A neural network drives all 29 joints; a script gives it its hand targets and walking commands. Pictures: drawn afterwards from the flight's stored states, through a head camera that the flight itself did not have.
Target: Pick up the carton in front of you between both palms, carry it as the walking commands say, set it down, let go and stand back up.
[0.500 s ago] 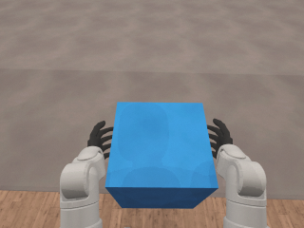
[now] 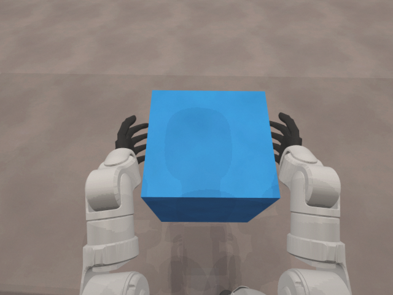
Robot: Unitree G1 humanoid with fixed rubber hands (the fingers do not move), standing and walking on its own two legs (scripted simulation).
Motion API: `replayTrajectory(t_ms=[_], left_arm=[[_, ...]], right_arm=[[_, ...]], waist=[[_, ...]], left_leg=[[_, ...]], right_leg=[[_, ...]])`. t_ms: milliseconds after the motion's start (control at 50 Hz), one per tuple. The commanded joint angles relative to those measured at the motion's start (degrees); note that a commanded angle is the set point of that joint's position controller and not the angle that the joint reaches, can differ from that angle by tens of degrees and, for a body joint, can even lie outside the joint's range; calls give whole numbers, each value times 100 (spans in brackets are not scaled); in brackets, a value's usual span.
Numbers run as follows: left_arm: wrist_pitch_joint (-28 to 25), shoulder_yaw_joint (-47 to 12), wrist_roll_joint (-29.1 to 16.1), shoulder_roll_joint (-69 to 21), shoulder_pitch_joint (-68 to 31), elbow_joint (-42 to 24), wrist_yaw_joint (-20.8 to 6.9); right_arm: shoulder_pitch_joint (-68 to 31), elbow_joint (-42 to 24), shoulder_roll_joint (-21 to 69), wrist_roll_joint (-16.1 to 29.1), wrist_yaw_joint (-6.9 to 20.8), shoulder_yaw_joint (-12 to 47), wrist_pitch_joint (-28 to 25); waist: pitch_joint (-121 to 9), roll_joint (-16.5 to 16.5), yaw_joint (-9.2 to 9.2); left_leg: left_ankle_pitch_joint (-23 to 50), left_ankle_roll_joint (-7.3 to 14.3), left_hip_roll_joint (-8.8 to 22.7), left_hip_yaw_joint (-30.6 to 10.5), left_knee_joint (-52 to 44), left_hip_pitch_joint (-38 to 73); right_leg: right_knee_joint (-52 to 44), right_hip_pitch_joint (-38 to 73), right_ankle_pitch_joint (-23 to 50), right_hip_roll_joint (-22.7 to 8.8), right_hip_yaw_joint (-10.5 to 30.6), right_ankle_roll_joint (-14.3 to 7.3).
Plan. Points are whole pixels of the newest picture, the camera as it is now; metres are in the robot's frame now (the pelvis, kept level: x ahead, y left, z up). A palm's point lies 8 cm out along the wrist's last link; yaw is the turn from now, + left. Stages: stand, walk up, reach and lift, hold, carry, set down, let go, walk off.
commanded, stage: carry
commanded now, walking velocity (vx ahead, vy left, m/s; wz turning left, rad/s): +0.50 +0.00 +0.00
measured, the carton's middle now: (206, 165) +0.36 +0.01 +0.04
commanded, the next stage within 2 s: none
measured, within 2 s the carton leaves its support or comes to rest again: neither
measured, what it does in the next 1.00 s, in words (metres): goes down: left foot 0.06 m lower, then right foot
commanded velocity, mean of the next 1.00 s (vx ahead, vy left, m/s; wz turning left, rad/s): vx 0.50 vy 0.00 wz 0.00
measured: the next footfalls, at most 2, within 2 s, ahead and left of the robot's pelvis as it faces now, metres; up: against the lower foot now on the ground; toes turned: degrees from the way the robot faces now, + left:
left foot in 0.38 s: +0.45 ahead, +0.07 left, -0.06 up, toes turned +4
right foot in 0.82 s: +0.77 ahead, -0.08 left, -0.06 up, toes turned -6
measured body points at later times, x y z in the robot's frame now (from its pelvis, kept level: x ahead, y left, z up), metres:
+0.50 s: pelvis +0.36 +0.02 -0.05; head +0.36 +0.03 +0.40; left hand +0.71 +0.16 +0.05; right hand +0.69 -0.15 +0.06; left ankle +0.41 +0.07 -0.77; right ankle +0.22 -0.09 -0.66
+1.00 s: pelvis +0.70 -0.02 -0.03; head +0.75 -0.02 +0.42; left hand +1.01 +0.16 +0.04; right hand +1.04 -0.15 +0.04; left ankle +0.61 +0.09 -0.69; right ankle +0.73 -0.07 -0.77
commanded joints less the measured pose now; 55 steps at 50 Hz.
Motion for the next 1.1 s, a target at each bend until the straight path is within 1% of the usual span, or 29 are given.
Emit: replayTrajectory(t_ms=[0, 40, 60, 100, 140, 180, 220, 280, 320, 360, 380, 400, 420, 440, 460, 500, 540, 600, 720, 760, 780, 800, 820, 840, 860, 900, 920, 960, 1080], left_arm=[[135, -3402, -1085, -3973, -2443, -440, -14], [132, -3813, -1455, -4426, -2959, -878, -180], [99, -4017, -1646, -4629, -3311, -1093, -265], [13, -4262, -1902, -4794, -3630, -1325, -383], [-59, -4348, -2012, -4706, -3651, -1397, -432], [-78, -4325, -2008, -4534, -3465, -1337, -425], [-44, -4219, -1905, -4359, -3034, -1168, -388], [68, -4003, -1592, -4099, -2576, -840, -304], [167, -3882, -1400, -4036, -2548, -628, -251], [263, -3754, -1206, -4036, -2624, -492, -194], [301, -3672, -1133, -3990, -2783, -410, -149], [385, -3473, -1023, -3862, -2724, -184, -94], [442, -3348, -955, -3742, -2608, -92, -28], [450, -3250, -912, -3746, -2587, -201, 38], [426, -3137, -844, -3883, -2845, -227, 92], [284, -3104, -776, -4302, -3019, -225, 43], [68, -3235, -722, -4635, -3042, -187, -40], [-216, -3418, -641, -4807, -2877, -210, -100], [-505, -3726, -714, -4600, -2386, -501, -131], [-524, -3809, -816, -4423, -2339, -676, -126], [-526, -3812, -849, -4312, -2293, -768, -112], [-505, -3751, -839, -4182, -2160, -824, -99], [-453, -3639, -830, -4015, -1979, -847, -76], [-421, -3609, -818, -3716, -1991, -851, -6], [-359, -3744, -1016, -3876, -1650, -835, -5], [-280, -4023, -1294, -4177, -1894, -1294, -110], [-234, -4165, -1434, -4333, -2019, -1499, -181], [-141, -4376, -1635, -4535, -1932, -1794, -322], [349, -4472, -1663, -4448, -561, -2247, -577]], right_arm=[[-2534, -656, 4133, 833, 3, 3389, 209], [-2814, -824, 4352, 820, 24, 3380, 188], [-2835, -851, 4436, 758, 46, 3337, 166], [-2797, -858, 4497, 670, 82, 3388, 108], [-2688, -877, 4443, 642, 81, 3470, 51], [-2574, -942, 4333, 627, 51, 3533, 31], [-2369, -1018, 4188, 622, 37, 3593, 62], [-2201, -984, 3926, 553, 52, 3490, 185], [-2170, -858, 3779, 499, 78, 3367, 290], [-2060, -675, 3650, 460, 105, 3221, 360], [-2073, -601, 3472, 457, 124, 3117, 408], [-2212, -337, 3416, 477, 76, 3035, 446], [-2250, -160, 3349, 532, 14, 3003, 469], [-2349, -120, 3607, 688, 6, 3119, 454], [-2523, -113, 3977, 833, 53, 3204, 432], [-3185, -300, 4659, 1153, 200, 3550, 286], [-3509, -301, 5111, 1378, 351, 3809, 88], [-3395, -261, 5329, 1492, 449, 4043, -189], [-2657, -340, 5056, 1348, 399, 4118, -476], [-2482, -506, 4829, 1278, 339, 4084, -497], [-2452, -620, 4690, 1277, 300, 4091, -483], [-2502, -738, 4555, 1271, 258, 4092, -453], [-2532, -830, 4459, 1238, 214, 4083, -386], [-2026, -759, 4352, 1188, 177, 3994, -333], [-1879, -916, 4199, 1149, 128, 3916, -287], [-1904, -1100, 4334, 1081, 81, 3825, -212], [-1769, -1156, 4390, 992, 90, 3774, -176], [-1343, -1282, 4487, 868, 145, 3847, -107], [-86, -1818, 4757, 842, 272, 4211, 303]], waist=[[-2928, -1938, 414], [-2410, -606, 444], [-2282, -416, 403], [-2235, -443, 340], [-2161, -636, 350], [-2218, -795, 345], [-2086, -816, 480], [-1757, -863, 530], [-1708, -826, 263], [-2123, -246, -562], [-1832, 418, -473], [-1981, 1140, -234], [-2383, 1353, -480], [-2531, 1258, -535], [-2256, 265, -443], [-1956, -101, -408], [-1987, 1, -379], [-2020, 261, -488], [-1885, 401, -576], [-2150, 594, -446], [-2484, 559, -215], [-2757, 285, 23], [-3105, -486, 130], [-3686, -1972, 93], [-3595, -1566, 157], [-2850, -589, 61], [-2636, -401, 50], [-2507, -460, -26], [-1855, -1012, -53]], left_leg=[[-393, -70, -585, -637, 3633, -3484], [75, 76, -184, -960, 3038, -3713], [283, 99, -52, -973, 2448, -3623], [483, 28, -20, -878, 1511, -3201], [570, -59, -133, -611, 524, -3038], [1572, -82, -232, -324, -135, -2738], [3200, -122, -260, -290, -1464, -2694], [4243, 31, -293, -131, -2368, -1739], [4402, 197, -187, -89, -2464, -1118], [3797, 97, -263, 184, -2455, 881], [4375, -2, 326, -420, -2192, 1577], [5943, 451, 1365, -2070, -1312, 2584], [4486, 1209, 1871, -3026, -1724, 2944], [2036, 1671, 2006, -3695, -2268, 2576], [1443, 1504, 1797, -3680, -2605, 1971], [2471, 1545, 1764, -3146, -2576, 1064], [2405, 1280, 1416, -2557, -2691, 805], [3767, 1112, 1118, -1881, -2506, 1351], [5828, 626, 604, -771, -2308, 1657], [6679, 414, 596, -503, -1702, 1697], [6558, 229, 535, -185, -953, 1458], [5414, 116, 435, -73, -23, 675], [3022, 27, 195, -90, 932, -378], [-321, -291, -695, -525, 2777, -2357], [-313, -133, -431, -920, 3298, -2960], [262, -54, -86, -931, 2643, -3155], [457, -78, 51, -915, 2119, -3028], [624, -168, 88, -785, 1273, -2632], [1395, -339, -43, -76, -623, -2678]], right_leg=[[-1014, 5107, 1098, -2091, 3962, -1273], [-961, 4415, 1765, -1828, 3134, -954], [-1018, 4126, 1576, -1775, 2880, -769], [-1250, 3727, 1171, -1635, 2518, -575], [-1371, 3575, 1487, -1534, 2147, -638], [-1185, 3525, 2193, -1290, 1554, -544], [-955, 3819, 1706, -773, 1133, -292], [-680, 3284, 1222, -781, 1011, -219], [32, 3034, 1389, -791, 895, -162], [1679, 2072, 1679, -450, 317, 76], [3019, 804, -961, -49, 278, 237], [3990, -545, -2405, 216, 791, 316], [4579, -1364, -2253, 146, 956, 311], [4891, -1851, -2005, -110, 1130, 273], [4542, -1782, -1546, -307, 1166, 281], [4034, -1518, -1250, -508, 1156, 383], [3508, -1326, -1044, -549, 966, 436], [2556, -1605, -546, -503, 698, 417], [-114, -373, 980, 42, -88, 237], [-686, 751, 1331, 236, -281, 121], [-1110, 1829, 1567, 274, -343, 90], [-1058, 3019, 1411, -107, 16, 65], [-552, 4208, 2389, -1380, 1626, 10], [-828, 5842, 2251, -2616, 4041, -1229], [-1109, 5691, 1678, -2493, 4101, -1262], [-1392, 4823, 2293, -2106, 3113, -803], [-1518, 4488, 2402, -2050, 2778, -627], [-1748, 4113, 2246, -1881, 2286, -382], [-1931, 4013, 2989, -1464, 1143, -162]])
